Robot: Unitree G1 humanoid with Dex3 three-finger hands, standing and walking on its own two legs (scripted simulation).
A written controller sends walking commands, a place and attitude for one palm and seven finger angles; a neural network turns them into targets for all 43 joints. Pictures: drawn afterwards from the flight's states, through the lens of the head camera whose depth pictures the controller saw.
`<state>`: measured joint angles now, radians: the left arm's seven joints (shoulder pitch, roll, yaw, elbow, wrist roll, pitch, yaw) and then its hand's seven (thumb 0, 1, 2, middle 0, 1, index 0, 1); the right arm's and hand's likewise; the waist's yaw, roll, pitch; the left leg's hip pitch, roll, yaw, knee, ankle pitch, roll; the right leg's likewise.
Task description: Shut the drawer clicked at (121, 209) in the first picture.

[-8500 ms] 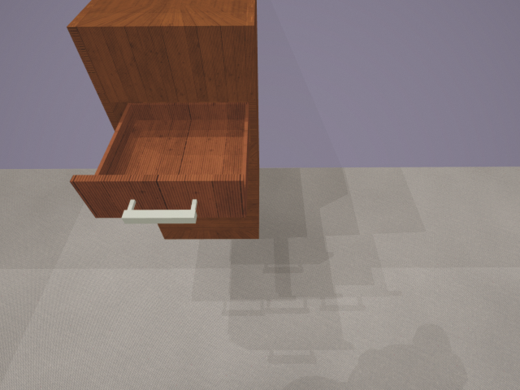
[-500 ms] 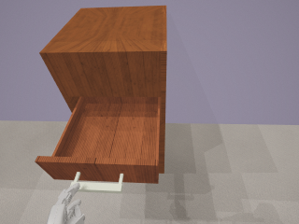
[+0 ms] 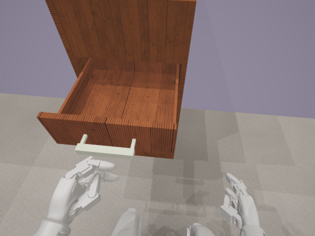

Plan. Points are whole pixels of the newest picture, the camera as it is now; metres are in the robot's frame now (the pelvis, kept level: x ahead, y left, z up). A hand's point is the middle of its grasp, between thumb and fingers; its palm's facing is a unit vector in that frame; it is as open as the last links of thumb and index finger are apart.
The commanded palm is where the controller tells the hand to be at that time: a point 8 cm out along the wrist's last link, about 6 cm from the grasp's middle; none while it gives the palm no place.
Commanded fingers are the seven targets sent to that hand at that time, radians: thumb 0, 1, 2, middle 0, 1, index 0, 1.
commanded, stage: raise the hand and make a fist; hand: left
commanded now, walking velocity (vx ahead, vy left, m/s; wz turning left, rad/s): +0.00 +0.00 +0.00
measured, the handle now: (107, 145) +0.36 +0.18 -0.01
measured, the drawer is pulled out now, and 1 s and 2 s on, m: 0.29 0.29 0.29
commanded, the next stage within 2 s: bring the fist close to the handle in 1.24 s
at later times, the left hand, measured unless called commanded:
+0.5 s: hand (83, 196) +0.19 +0.17 +0.07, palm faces -0.02 -1.00 +0.01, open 3.1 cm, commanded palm +0.15 +0.22 +0.08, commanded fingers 0.00 0.90 0.90 -1.38 -1.58 -1.38 -1.58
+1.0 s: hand (85, 204) +0.17 +0.16 +0.09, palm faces -0.02 -1.00 -0.02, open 3.3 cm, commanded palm +0.13 +0.22 +0.09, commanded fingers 0.00 0.90 0.90 -1.40 -1.60 -1.40 -1.60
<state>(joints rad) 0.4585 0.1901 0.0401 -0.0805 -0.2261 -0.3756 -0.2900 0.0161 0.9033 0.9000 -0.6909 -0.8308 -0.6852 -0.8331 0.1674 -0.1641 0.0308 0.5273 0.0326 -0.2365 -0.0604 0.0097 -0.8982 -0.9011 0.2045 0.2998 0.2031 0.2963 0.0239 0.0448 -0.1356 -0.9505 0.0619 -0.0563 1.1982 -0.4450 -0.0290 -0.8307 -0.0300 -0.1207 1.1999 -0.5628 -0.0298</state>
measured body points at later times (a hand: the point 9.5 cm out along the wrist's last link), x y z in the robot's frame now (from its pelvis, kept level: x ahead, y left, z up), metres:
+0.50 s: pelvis +0.02 +0.03 +0.01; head +0.07 +0.05 +0.46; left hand +0.19 +0.23 +0.07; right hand +0.23 -0.19 -0.04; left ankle +0.08 +0.14 -0.64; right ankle +0.02 -0.11 -0.64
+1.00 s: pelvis +0.03 +0.02 +0.01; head +0.07 +0.03 +0.46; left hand +0.17 +0.21 +0.09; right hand +0.23 -0.19 -0.05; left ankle +0.08 +0.14 -0.64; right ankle +0.02 -0.11 -0.64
